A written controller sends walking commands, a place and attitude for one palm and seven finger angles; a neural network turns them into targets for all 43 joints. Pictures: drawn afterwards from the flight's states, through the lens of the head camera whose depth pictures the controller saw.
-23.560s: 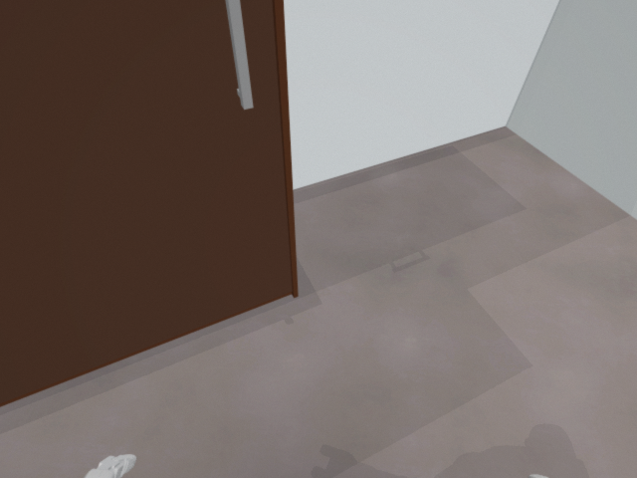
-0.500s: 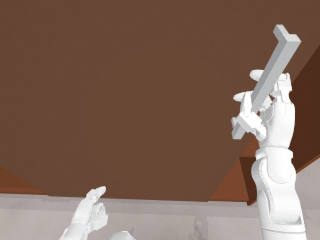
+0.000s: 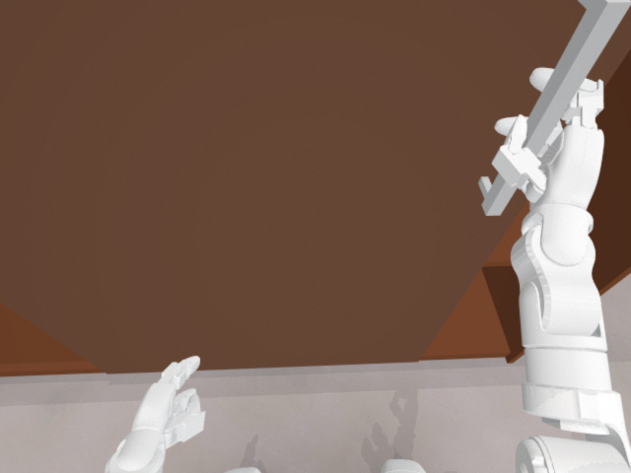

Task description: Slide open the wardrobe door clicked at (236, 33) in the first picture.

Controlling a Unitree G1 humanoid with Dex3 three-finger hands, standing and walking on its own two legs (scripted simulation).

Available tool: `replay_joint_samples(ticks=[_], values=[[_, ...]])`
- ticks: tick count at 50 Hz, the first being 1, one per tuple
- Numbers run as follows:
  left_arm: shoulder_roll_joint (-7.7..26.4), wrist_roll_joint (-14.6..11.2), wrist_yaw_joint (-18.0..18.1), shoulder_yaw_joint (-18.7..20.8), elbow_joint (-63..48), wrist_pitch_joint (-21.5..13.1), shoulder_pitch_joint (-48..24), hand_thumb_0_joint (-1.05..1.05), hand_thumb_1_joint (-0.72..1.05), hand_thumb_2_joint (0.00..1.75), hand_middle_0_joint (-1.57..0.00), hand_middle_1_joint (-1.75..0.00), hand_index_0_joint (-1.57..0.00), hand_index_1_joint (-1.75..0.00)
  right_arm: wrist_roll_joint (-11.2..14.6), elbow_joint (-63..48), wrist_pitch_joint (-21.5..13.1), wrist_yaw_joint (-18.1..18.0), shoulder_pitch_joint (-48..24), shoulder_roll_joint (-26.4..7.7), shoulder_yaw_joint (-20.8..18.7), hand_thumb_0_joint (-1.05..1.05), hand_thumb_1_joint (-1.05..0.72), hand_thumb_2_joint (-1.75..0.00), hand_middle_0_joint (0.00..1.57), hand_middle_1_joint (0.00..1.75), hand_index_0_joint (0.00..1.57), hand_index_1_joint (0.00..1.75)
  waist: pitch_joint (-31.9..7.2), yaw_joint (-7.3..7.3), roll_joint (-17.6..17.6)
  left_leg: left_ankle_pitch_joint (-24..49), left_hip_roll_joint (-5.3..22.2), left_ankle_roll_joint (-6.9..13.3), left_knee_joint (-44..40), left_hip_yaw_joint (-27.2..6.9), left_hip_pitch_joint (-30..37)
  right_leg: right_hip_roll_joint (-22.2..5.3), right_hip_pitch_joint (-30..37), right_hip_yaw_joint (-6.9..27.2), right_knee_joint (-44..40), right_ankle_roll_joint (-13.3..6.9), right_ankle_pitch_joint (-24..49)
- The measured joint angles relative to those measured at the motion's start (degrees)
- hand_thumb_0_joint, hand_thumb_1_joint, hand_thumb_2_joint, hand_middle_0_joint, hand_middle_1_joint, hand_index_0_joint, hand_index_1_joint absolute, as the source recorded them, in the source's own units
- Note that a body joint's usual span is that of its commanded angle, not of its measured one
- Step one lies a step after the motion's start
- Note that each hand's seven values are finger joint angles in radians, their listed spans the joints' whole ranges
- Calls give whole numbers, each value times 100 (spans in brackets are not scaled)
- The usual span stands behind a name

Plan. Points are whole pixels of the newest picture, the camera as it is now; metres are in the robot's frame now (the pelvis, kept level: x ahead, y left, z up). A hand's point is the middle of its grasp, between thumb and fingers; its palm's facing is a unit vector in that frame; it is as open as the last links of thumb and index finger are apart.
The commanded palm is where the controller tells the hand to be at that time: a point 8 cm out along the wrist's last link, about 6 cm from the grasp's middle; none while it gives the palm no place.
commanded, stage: step sideways, sliding the door along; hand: right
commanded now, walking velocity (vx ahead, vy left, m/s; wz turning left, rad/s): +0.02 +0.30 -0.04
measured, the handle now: (529, 120) +0.43 -0.25 +0.21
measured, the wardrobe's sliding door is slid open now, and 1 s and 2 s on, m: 0.30 0.46 0.60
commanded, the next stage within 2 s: stop walking and hold the door there in 1.80 s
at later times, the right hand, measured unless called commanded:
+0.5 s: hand (429, 154) +0.39 -0.13 +0.20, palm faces +0.41 +0.91 -0.06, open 6.9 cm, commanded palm +0.36 -0.11 +0.20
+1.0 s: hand (344, 155) +0.39 -0.04 +0.20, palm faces +0.45 +0.89 -0.06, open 6.9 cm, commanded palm +0.36 -0.01 +0.19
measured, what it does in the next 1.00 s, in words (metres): steps to the left: right foot, then left foot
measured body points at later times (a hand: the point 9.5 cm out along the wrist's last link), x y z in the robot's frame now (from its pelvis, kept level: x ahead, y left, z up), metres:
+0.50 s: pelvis +0.01 +0.10 -0.01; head +0.07 +0.09 +0.44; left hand +0.24 +0.27 -0.10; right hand +0.36 -0.18 +0.20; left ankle +0.04 +0.24 -0.73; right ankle +0.00 -0.11 -0.72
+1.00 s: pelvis +0.03 +0.20 +0.00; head +0.10 +0.20 +0.44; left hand +0.28 +0.37 -0.10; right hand +0.36 -0.09 +0.20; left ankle +0.09 +0.34 -0.72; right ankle +0.00 +0.03 -0.70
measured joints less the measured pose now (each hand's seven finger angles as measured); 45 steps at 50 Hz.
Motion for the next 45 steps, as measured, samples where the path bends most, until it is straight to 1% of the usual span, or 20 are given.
replay_joint_samples(ticks=[1,2,4,6,8,11,14,20,22,23,24,26,28,29,30,31,33,36,43,45], values=[[7,-38,2,-29,25,21,-44,1,91,90,-20,-30,-20,-30,-22,68,-10,-18,-36,-12,-40,1,-82,-87,30,140,4,124,21,43,-97,158,-57,-44,-39,84,33,-70,-73,94,151,-30,-69],[19,-62,20,-43,77,42,-86,1,91,90,-20,-30,-20,-30,-41,124,-20,-40,-53,-7,-60,1,-82,-87,30,140,3,123,28,130,-185,132,-94,-49,2,192,36,-88,-169,187,308,-172,-160],[49,-90,88,-30,218,40,-107,1,91,90,-20,-30,-20,-30,-42,204,-24,-50,-78,41,-6,1,-82,-87,31,140,3,123,-26,282,-227,-13,-25,-25,48,383,17,123,-344,213,673,-364,-589],[104,-85,160,10,332,44,-68,1,91,90,-20,-30,-20,-30,-31,250,-39,-16,-125,125,130,1,-82,-87,33,140,3,124,-110,297,-201,-80,57,-14,63,488,-32,356,-337,-1,771,-487,-690],[137,-61,220,48,401,51,-49,1,91,90,-20,-30,-20,-30,-21,220,-25,22,-201,156,291,1,-82,-86,33,140,4,123,-143,231,-137,-109,92,-31,296,508,-198,418,-177,-177,462,-565,-278],[50,-7,143,87,320,132,-71,1,91,90,-20,-30,-20,-30,6,236,-115,121,-325,129,412,1,-82,-86,34,140,4,121,36,6,-19,-939,-67,-98,1587,112,-688,329,-32,-284,283,-436,-320],[-19,-3,-3,39,182,117,-92,1,91,90,-20,-30,-20,-30,13,141,-127,150,-330,140,399,1,-82,-86,33,140,5,121,178,-124,-79,-1084,-114,-97,2155,2,-929,126,126,-300,8,-327,-182],[-144,-31,-90,-66,-44,115,-137,1,91,90,-20,-30,-20,-30,87,130,-163,166,-287,37,250,1,-81,-87,34,140,4,123,275,-234,-262,-574,64,-82,952,23,-448,-274,284,-202,-127,5,-115],[-183,-76,-86,-114,-86,104,-126,1,91,90,-20,-30,-20,-30,76,185,-135,145,-319,-46,202,0,-81,-88,34,140,3,122,210,-224,-209,204,142,-37,155,72,-43,-320,184,-97,91,116,-227],[-172,-107,-79,-142,-67,95,-164,1,91,90,-20,-30,-20,-30,44,197,-125,121,-322,-78,151,0,-82,-88,35,140,2,122,174,-179,-199,215,154,-126,21,133,44,-341,65,-28,293,91,-307],[-116,-121,-50,-142,-4,86,-250,1,91,90,-20,-30,-20,-30,15,196,-140,90,-297,-67,84,0,-81,-88,35,140,2,122,179,-75,-279,57,123,-177,113,239,32,-348,-80,82,555,-94,-414],[26,-109,44,-58,134,30,-347,1,91,90,-20,-30,-21,-30,-2,202,-203,64,-238,15,55,0,-81,-88,36,140,2,121,144,113,-351,-165,186,-206,200,413,-2,-58,-370,145,1129,-358,-960],[158,-112,158,43,238,-3,-362,1,91,90,-20,-30,-20,-30,3,122,-213,68,-178,93,133,0,-81,-88,36,140,3,122,83,163,-298,-171,278,-184,206,466,-64,280,-417,-130,1171,-455,-1083],[231,-107,212,83,264,-9,-351,1,91,90,-20,-30,-20,-30,0,57,-201,62,-157,133,192,0,-81,-88,36,140,3,122,60,166,-306,-106,268,-167,305,494,-136,342,-289,-314,812,-525,-376],[268,-87,250,136,275,-9,-350,1,91,90,-20,-30,-20,-30,6,-2,-190,70,-161,141,253,0,-81,-88,36,140,4,121,78,141,-301,3,238,-191,560,483,-277,309,-167,-381,585,-571,-134],[259,-60,248,199,261,14,-346,1,91,90,-20,-30,-20,-30,22,-24,-209,99,-187,135,304,0,-81,-87,36,140,4,121,138,83,-253,-388,176,-210,1023,355,-471,266,-84,-423,513,-567,-225],[212,-39,117,253,194,79,-292,1,91,90,-20,-30,-20,-30,-17,-7,-264,171,-227,160,359,0,-81,-87,36,140,5,120,218,-41,-159,-1128,-3,-175,1974,70,-836,158,80,-476,347,-493,-403],[143,-25,-38,220,61,57,-194,1,91,90,-20,-30,-20,-30,-67,-75,-262,194,-175,213,366,1,-81,-87,35,140,6,119,277,-132,-169,-1206,-78,-144,2446,16,-1102,-68,294,-458,5,-354,-295],[-93,-13,-95,52,-169,-43,-102,1,91,90,-20,-30,-20,-30,24,-161,-256,193,41,63,200,0,-81,-88,35,140,5,121,274,-240,-296,-413,57,-135,1017,65,-601,-510,572,-408,-235,72,-200],[-172,-55,-87,-21,-196,-90,-88,1,91,90,-20,-30,-20,-30,30,-151,-214,172,53,-52,118,0,-81,-88,36,140,4,121,210,-232,-233,317,88,-102,250,99,-211,-550,489,-329,-8,181,-315]])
